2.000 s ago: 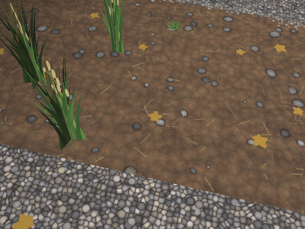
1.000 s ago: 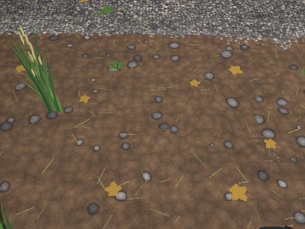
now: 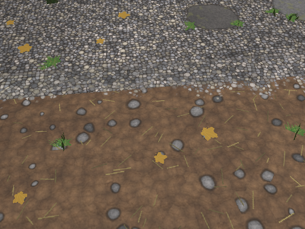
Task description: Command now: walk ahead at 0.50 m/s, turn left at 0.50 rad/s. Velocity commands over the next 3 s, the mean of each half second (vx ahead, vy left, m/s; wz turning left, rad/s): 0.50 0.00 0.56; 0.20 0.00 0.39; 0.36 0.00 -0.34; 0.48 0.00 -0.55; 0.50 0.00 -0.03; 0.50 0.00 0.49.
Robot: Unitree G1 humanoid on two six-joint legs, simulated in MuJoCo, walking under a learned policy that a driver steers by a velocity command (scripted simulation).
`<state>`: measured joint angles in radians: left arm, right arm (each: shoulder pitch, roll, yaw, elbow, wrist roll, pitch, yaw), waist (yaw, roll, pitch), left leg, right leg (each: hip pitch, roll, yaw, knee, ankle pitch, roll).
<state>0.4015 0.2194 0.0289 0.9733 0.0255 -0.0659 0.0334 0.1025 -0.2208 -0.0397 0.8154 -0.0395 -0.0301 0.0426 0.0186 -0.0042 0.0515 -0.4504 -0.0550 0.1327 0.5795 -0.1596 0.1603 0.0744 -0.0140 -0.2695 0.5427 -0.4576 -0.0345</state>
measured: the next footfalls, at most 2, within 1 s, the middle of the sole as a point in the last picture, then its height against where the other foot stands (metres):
right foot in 0.50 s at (175, 222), level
left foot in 0.96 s outside the picture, level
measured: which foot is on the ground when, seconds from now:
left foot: down 0.00-0.52, up 0.54-0.94, down 0.96-1.00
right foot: down 0.00-0.00, up 0.02-0.48, down 0.50-0.96, up 0.98-1.00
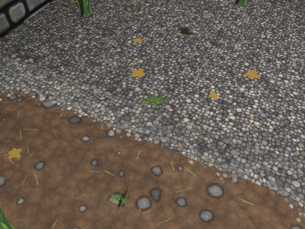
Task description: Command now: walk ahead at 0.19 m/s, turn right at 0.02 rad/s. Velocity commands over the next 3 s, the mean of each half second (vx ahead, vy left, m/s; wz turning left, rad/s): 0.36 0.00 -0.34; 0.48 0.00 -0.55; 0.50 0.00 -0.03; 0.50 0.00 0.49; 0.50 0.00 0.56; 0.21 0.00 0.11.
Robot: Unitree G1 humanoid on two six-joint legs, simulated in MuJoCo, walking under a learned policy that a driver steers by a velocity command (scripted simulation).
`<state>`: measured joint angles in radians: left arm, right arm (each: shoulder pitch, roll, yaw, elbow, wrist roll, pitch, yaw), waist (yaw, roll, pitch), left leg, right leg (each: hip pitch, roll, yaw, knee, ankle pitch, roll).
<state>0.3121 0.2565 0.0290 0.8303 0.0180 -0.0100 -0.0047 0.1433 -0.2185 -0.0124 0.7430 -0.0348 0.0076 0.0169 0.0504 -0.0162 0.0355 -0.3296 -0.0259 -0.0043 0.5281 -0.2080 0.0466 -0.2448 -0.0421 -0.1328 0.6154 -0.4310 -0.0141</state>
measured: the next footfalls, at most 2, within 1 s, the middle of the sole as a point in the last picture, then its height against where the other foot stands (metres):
right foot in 0.46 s outside the picture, level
left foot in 0.96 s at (196, 214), level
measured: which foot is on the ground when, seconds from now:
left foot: down 0.00-0.48, up 0.50-0.94, down 0.96-1.00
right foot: up 0.00-0.44, down 0.46-0.96, up 0.98-1.00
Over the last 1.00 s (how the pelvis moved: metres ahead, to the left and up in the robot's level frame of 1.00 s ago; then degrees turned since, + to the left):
0.41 0.05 0.02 29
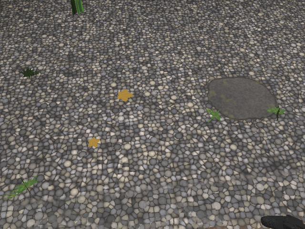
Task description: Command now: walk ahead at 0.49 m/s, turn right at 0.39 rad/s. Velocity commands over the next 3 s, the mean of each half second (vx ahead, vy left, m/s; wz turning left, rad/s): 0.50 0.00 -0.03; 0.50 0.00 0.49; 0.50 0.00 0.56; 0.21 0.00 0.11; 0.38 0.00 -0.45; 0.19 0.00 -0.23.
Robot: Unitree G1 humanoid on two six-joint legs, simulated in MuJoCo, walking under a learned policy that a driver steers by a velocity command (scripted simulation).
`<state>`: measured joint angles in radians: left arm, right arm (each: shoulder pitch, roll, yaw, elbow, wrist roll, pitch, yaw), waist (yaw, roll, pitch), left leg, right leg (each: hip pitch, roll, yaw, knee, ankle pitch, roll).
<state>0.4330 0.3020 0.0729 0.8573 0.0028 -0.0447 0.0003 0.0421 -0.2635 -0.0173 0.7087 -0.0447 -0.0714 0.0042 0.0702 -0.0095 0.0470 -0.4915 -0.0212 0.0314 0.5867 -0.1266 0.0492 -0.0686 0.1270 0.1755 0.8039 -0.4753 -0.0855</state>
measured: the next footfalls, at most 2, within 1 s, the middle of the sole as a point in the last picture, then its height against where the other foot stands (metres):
right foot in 0.44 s outside the picture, level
left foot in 0.96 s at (139, 189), level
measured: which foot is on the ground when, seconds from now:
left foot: down 0.00-0.46, up 0.48-0.94, down 0.96-1.00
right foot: up 0.00-0.42, down 0.44-0.98, up 1.00-1.00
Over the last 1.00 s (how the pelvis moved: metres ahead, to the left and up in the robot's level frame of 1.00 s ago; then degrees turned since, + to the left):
0.38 -0.16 -0.02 -33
